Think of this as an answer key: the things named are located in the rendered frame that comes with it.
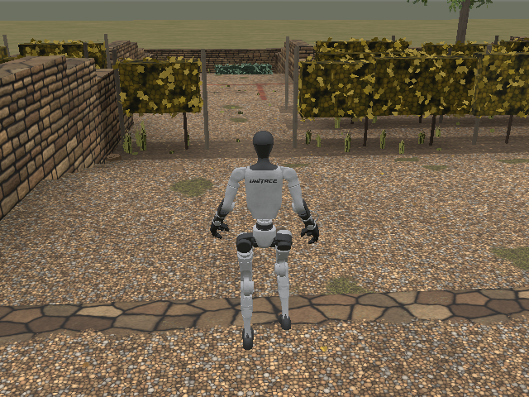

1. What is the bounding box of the robot head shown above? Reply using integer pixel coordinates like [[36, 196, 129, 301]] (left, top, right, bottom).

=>
[[250, 131, 278, 170]]

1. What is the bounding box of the right robot forearm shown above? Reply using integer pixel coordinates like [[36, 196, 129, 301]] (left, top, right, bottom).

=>
[[298, 199, 316, 230]]

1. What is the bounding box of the left robot forearm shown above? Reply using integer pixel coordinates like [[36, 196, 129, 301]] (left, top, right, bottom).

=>
[[212, 199, 229, 226]]

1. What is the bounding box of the robot left thigh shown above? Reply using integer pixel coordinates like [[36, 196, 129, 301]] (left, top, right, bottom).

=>
[[236, 232, 255, 296]]

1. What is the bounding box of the robot left hand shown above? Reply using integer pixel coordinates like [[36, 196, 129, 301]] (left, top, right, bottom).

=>
[[210, 222, 229, 239]]

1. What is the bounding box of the robot right upper arm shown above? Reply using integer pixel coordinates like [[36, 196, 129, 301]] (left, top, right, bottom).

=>
[[281, 166, 305, 213]]

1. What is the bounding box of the robot right hand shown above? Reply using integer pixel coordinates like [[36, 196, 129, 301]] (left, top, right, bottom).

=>
[[301, 224, 319, 244]]

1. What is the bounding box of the robot left upper arm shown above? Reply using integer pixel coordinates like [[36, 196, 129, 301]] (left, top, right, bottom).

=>
[[222, 167, 246, 212]]

